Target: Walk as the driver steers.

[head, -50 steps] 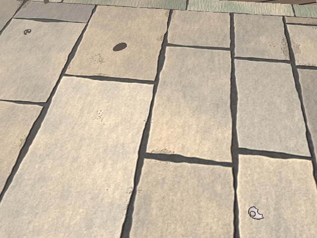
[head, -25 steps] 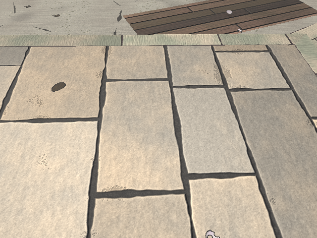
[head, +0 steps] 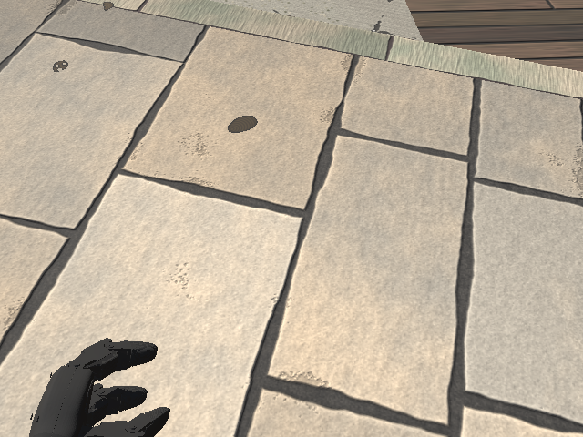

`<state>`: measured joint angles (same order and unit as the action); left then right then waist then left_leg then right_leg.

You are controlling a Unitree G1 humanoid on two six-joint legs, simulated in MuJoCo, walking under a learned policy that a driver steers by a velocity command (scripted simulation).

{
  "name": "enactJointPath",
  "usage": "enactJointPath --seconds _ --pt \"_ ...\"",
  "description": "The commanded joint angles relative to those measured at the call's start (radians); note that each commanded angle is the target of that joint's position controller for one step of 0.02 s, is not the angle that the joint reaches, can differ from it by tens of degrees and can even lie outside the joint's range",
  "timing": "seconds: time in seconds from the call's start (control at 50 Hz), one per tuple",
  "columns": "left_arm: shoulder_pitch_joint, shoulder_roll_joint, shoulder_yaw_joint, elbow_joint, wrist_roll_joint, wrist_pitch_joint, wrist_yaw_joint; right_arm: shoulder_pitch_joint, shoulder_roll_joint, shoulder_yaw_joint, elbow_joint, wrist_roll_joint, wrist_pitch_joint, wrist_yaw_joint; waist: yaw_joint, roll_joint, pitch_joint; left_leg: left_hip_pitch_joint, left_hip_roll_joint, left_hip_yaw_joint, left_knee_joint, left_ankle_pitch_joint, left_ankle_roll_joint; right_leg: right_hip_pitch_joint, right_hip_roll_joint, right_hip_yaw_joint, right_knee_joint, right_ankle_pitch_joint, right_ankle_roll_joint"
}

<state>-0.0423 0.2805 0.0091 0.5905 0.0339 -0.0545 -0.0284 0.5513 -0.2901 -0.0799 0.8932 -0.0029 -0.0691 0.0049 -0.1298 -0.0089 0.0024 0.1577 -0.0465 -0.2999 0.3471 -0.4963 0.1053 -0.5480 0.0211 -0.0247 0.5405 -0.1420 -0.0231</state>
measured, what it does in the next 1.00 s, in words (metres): walks ahead, turning right: left foot, then right foot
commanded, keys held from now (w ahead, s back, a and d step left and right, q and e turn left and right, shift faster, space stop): w+shift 0.02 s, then w+e+shift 0.92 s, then shift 0.04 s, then q+shift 0.02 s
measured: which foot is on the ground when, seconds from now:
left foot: down 0.00-0.02, up 0.04-0.36, down 0.38-0.82, up 0.84-1.00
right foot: down 0.00-0.40, up 0.42-0.80, down 0.82-1.00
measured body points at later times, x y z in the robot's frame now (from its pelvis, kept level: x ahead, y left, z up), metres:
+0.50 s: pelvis +0.43 +0.00 +0.01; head +0.45 +0.01 +0.46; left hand +0.50 +0.28 -0.12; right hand +0.56 -0.27 -0.07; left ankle +0.48 +0.12 -0.71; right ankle +0.27 -0.09 -0.61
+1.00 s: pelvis +0.84 -0.18 +0.01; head +0.87 -0.19 +0.46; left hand +1.05 +0.03 -0.12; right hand +0.84 -0.48 -0.07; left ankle +0.98 -0.04 -0.62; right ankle +0.83 -0.18 -0.71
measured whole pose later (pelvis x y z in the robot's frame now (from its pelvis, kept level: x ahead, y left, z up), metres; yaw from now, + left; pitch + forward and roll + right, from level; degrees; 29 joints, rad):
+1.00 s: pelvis +0.84 -0.18 +0.01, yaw -41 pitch -1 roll -1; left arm 0.38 0.32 0.06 0.82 0.01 -0.02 -0.01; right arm 0.12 -0.23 0.02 0.65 -0.07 -0.08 0.00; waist 0.02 0.00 0.07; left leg -0.61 0.13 -0.10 1.23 -0.36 -0.06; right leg -0.21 0.24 0.02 0.49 -0.26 -0.20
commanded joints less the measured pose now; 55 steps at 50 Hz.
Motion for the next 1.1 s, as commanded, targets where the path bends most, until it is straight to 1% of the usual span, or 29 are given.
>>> enactJointPath --seconds 0.02,0.04,0.06,0.08,0.1,0.14,0.18,0.24,0.3,0.34,0.36,0.38,0.4,0.42,0.44,0.48,0.56,0.68,0.74,0.78,0.8,0.82,0.84,0.86,0.9,0.96,1.02,1.06,1.1 --pt "0.572 0.274 0.105 0.075 0.035 -0.020 0.058 -0.088 -0.068 -0.012 -0.093 -0.001 -0.039 -0.002 0.328 -0.082 -0.347 -0.619 0.016 0.085 0.841 0.595 0.022 0.948 -0.262 0.366 -0.013 -0.604 -0.108" --pt "0.544 0.312 0.110 0.105 0.031 -0.020 0.039 -0.043 -0.016 0.010 -0.122 0.027 -0.044 0.011 0.244 -0.356 -0.398 -0.809 -0.096 0.100 1.024 0.072 0.007 0.958 -0.417 0.968 -0.302 -0.841 -0.192" --pt "0.411 0.218 0.099 0.098 0.018 -0.016 0.029 -0.145 -0.064 0.009 -0.118 -0.004 -0.037 0.008 0.215 -0.206 -0.161 -0.923 -0.018 0.120 1.078 0.147 0.024 0.797 -0.379 0.925 -0.313 -0.788 -0.219" --pt "0.383 0.157 0.089 0.108 0.005 -0.020 0.023 -0.236 -0.086 0.009 -0.131 -0.025 -0.037 0.020 0.213 -0.063 -0.081 -0.920 0.023 0.141 1.050 0.208 0.023 0.678 -0.336 0.759 -0.291 -0.653 -0.237" --pt "0.382 0.120 0.080 0.128 0.007 -0.023 0.019 -0.294 -0.081 0.014 -0.150 -0.039 -0.039 0.028 0.195 -0.002 -0.023 -0.894 0.060 0.162 0.982 0.224 0.018 0.563 -0.291 0.643 -0.297 -0.509 -0.237" --pt "0.412 0.075 0.059 0.179 0.001 -0.031 0.016 -0.352 -0.047 0.029 -0.197 -0.065 -0.027 0.036 0.141 -0.056 0.038 -0.870 0.099 0.177 0.886 0.181 -0.019 0.424 -0.222 0.546 -0.324 -0.365 -0.237" --pt "0.440 0.082 0.061 0.204 -0.019 -0.043 0.021 -0.406 -0.031 0.045 -0.246 -0.073 -0.015 0.040 0.114 -0.079 0.085 -0.898 0.137 0.190 0.768 0.147 -0.061 0.359 -0.209 0.513 -0.376 -0.300 -0.252" --pt "0.385 0.124 0.078 0.181 -0.019 -0.048 0.027 -0.537 -0.030 0.073 -0.317 -0.052 -0.015 0.062 0.100 -0.068 0.123 -0.688 0.130 0.252 0.437 0.321 -0.111 0.142 -0.140 0.372 -0.456 -0.203 -0.223" --pt "0.413 0.195 0.100 0.180 -0.035 -0.054 0.011 -0.537 -0.056 0.069 -0.302 -0.030 -0.015 0.066 0.104 -0.058 0.085 -0.375 0.066 0.310 0.317 0.471 -0.116 0.071 -0.151 0.346 -0.481 -0.010 -0.190" --pt "0.460 0.208 0.102 0.197 -0.039 -0.050 0.007 -0.499 -0.094 0.050 -0.283 -0.037 -0.017 0.043 0.090 -0.010 0.034 -0.306 0.040 0.319 0.235 0.421 -0.106 0.207 -0.145 0.321 -0.321 0.225 -0.155" --pt "0.478 0.220 0.105 0.208 -0.036 -0.047 0.006 -0.389 -0.120 0.033 -0.246 -0.045 -0.021 0.026 0.039 0.028 -0.043 -0.178 0.009 0.336 0.202 0.357 -0.095 0.239 -0.099 0.275 -0.108 0.383 -0.134" --pt "0.472 0.218 0.105 0.210 -0.037 -0.048 0.003 -0.240 -0.157 0.014 -0.218 -0.057 -0.027 0.004 -0.038 0.034 -0.140 0.034 0.067 0.302 0.225 0.306 -0.078 0.134 -0.048 0.243 0.160 0.367 -0.111" --pt "0.447 0.113 0.078 0.178 -0.032 -0.055 0.006 -0.037 -0.249 -0.012 -0.208 -0.080 -0.028 -0.021 -0.111 0.156 -0.284 0.226 0.337 0.003 0.164 -0.088 -0.045 -0.016 0.014 0.182 0.530 -0.006 -0.091" --pt "0.507 0.040 0.059 0.120 -0.079 -0.048 0.012 -0.066 -0.298 -0.021 -0.213 -0.083 -0.021 -0.021 -0.021 0.361 -0.366 0.235 0.543 -0.515 -0.093 -0.389 0.018 -0.195 0.057 0.125 0.784 -0.314 -0.089" --pt "0.455 0.085 0.061 0.133 -0.054 -0.028 0.019 -0.182 -0.219 -0.012 -0.222 -0.067 -0.014 -0.020 0.021 0.233 -0.204 0.104 0.505 -0.485 -0.122 -0.398 0.036 -0.284 -0.021 0.113 0.863 -0.219 -0.097" --pt "0.364 0.078 0.061 0.140 -0.026 -0.005 0.000 -0.256 -0.099 0.014 -0.209 -0.056 -0.021 -0.010 0.054 0.078 -0.032 -0.097 0.415 -0.150 -0.101 -0.034 0.019 -0.265 -0.093 0.100 0.797 -0.135 -0.088" --pt "0.262 0.027 0.051 0.089 -0.004 0.050 -0.036 -0.224 -0.046 0.027 -0.130 -0.019 -0.053 -0.001 0.118 0.112 0.061 -0.197 0.342 0.178 -0.160 0.346 -0.025 -0.290 -0.143 0.081 0.743 -0.097 -0.066" --pt "0.042 0.035 0.021 -0.015 -0.007 0.050 -0.075 -0.243 -0.081 0.022 -0.085 -0.020 -0.070 -0.010 0.153 0.041 0.136 -0.261 0.239 0.541 -0.253 0.738 -0.065 -0.130 -0.090 -0.089 0.336 0.159 -0.108" --pt "0.089 0.075 0.027 0.007 -0.010 0.046 -0.071 -0.177 -0.174 0.005 -0.079 -0.022 -0.053 -0.026 0.198 0.080 0.056 -0.147 0.260 0.579 -0.067 1.405 -0.085 0.081 0.030 -0.193 0.231 0.122 -0.155" --pt "0.379 0.149 0.059 0.086 -0.012 0.043 -0.051 -0.237 -0.242 -0.015 -0.107 -0.031 -0.017 -0.037 0.359 0.120 -0.102 -0.163 0.304 0.551 0.318 1.588 -0.072 0.385 0.080 -0.154 0.225 0.023 -0.199" --pt "0.594 0.195 0.088 0.161 -0.011 0.041 -0.030 -0.271 -0.242 -0.016 -0.125 -0.038 -0.003 -0.034 0.441 0.084 -0.196 -0.298 0.292 0.530 0.636 1.426 -0.066 0.657 0.090 -0.085 0.160 -0.016 -0.230" --pt "0.558 0.251 0.124 0.170 -0.042 0.058 -0.003 -0.282 -0.174 -0.007 -0.122 -0.039 -0.003 -0.017 0.395 -0.107 -0.154 -0.564 0.094 0.520 1.047 0.454 -0.094 0.810 0.029 0.063 0.091 -0.099 -0.253" --pt "0.423 0.374 0.132 0.111 0.001 0.069 0.000 -0.146 -0.073 0.029 -0.227 -0.038 -0.022 -0.005 0.186 -0.271 -0.237 -0.941 0.013 0.401 1.379 -0.025 -0.145 1.009 -0.215 0.586 0.019 0.026 -0.423" --pt "0.472 0.364 0.142 0.078 -0.004 0.078 0.012 -0.252 -0.137 0.031 -0.276 -0.033 -0.049 -0.006 0.280 -0.122 -0.351 -1.061 0.024 0.222 1.383 0.053 -0.135 1.051 -0.284 0.824 -0.201 -0.260 -0.488" --pt "0.418 0.259 0.118 0.122 -0.015 0.055 0.029 -0.334 -0.146 0.039 -0.280 -0.039 -0.062 -0.008 0.185 0.076 -0.044 -1.018 0.131 0.209 1.119 0.144 -0.128 0.685 -0.240 0.725 -0.315 -0.253 -0.384" --pt "0.348 0.191 0.086 0.122 -0.024 0.007 0.035 -0.293 -0.119 0.051 -0.256 -0.074 0.001 -0.007 0.074 0.117 0.073 -0.812 0.187 0.227 0.925 0.107 -0.168 0.316 -0.127 0.501 -0.318 0.090 -0.345" --pt "0.355 0.173 0.077 0.153 -0.030 -0.027 0.023 -0.376 -0.041 0.075 -0.292 -0.054 0.010 0.006 0.076 0.091 0.101 -0.689 0.171 0.330 0.624 0.288 -0.169 0.195 -0.038 0.251 -0.290 0.708 -0.269" --pt "0.402 0.134 0.067 0.189 -0.043 -0.041 0.013 -0.406 0.010 0.091 -0.282 -0.037 -0.002 0.019 0.128 0.034 0.045 -0.574 0.120 0.389 0.401 0.584 -0.118 0.233 0.026 0.127 -0.280 0.780 -0.173" --pt "0.452 0.121 0.058 0.218 -0.051 -0.050 0.012 -0.443 0.005 0.087 -0.265 -0.016 -0.004 0.022 0.177 -0.002 0.025 -0.564 0.083 0.414 0.276 0.763 -0.077 0.362 -0.002 0.108 -0.306 0.722 -0.128"
Keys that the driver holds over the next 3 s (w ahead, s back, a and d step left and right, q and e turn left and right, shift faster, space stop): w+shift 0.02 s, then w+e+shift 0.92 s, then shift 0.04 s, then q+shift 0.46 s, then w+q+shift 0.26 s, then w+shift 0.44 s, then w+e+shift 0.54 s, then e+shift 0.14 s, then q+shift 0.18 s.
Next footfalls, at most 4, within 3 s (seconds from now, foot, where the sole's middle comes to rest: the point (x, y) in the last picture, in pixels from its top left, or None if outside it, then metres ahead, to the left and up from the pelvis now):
0.38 left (204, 412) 0.52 0.12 -0.75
0.82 right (323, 270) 0.86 -0.20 -0.75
1.22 left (359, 161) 1.24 -0.38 -0.75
1.90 right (412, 153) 1.27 -0.55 -0.75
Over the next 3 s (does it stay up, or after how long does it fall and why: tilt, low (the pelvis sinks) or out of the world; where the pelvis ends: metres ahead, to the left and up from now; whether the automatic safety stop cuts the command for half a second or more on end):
stays up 1.99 -0.70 -0.05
